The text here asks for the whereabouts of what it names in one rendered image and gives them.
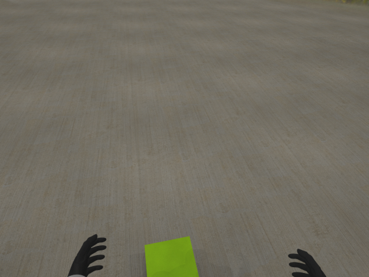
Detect left robot hand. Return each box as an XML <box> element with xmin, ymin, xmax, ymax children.
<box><xmin>67</xmin><ymin>234</ymin><xmax>106</xmax><ymax>277</ymax></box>

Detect carton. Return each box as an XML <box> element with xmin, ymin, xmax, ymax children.
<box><xmin>145</xmin><ymin>236</ymin><xmax>199</xmax><ymax>277</ymax></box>

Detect right robot hand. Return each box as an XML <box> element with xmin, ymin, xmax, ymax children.
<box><xmin>288</xmin><ymin>249</ymin><xmax>326</xmax><ymax>277</ymax></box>

